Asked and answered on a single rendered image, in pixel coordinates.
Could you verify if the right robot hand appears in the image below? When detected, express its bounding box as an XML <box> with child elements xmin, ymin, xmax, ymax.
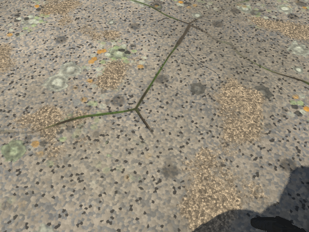
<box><xmin>250</xmin><ymin>216</ymin><xmax>306</xmax><ymax>232</ymax></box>

